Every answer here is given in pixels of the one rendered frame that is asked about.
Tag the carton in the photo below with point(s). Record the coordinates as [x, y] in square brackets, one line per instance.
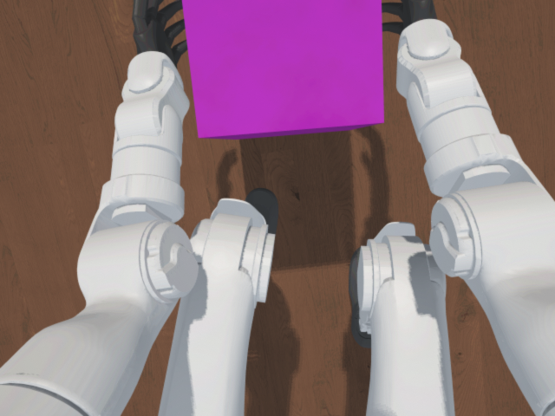
[264, 68]

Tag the left robot shin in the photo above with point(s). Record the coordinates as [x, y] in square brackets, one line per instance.
[228, 206]

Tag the left robot upper arm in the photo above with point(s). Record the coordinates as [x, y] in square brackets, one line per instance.
[132, 277]

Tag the left robot hand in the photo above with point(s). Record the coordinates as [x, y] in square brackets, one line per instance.
[149, 25]

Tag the right robot hand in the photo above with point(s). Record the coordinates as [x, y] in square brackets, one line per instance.
[410, 11]

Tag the left robot forearm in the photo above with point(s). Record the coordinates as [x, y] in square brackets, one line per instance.
[147, 152]

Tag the right robot forearm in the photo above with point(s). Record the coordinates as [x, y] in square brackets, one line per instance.
[462, 145]

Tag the right robot upper arm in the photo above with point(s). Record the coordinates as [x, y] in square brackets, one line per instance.
[501, 240]

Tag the left robot thigh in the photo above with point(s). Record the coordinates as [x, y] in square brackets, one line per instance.
[206, 369]

